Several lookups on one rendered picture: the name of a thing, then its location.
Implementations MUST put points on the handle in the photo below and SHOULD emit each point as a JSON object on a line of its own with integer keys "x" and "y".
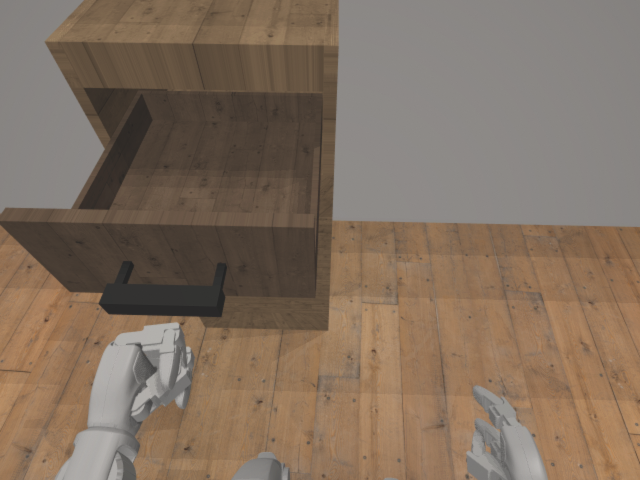
{"x": 121, "y": 298}

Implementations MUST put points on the robot left hand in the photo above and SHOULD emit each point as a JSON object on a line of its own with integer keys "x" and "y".
{"x": 116, "y": 400}

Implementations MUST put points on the robot right hand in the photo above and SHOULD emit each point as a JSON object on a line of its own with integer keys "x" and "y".
{"x": 514, "y": 453}

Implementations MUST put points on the drawer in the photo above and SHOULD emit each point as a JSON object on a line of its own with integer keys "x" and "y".
{"x": 188, "y": 180}

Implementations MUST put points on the robot left forearm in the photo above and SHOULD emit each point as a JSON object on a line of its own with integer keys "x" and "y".
{"x": 101, "y": 453}

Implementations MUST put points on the cabinet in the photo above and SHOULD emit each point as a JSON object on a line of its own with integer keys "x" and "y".
{"x": 107, "y": 50}

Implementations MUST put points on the left robot shin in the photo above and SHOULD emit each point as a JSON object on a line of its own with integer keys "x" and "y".
{"x": 267, "y": 455}

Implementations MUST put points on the robot left thigh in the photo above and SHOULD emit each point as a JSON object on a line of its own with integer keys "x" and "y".
{"x": 262, "y": 469}

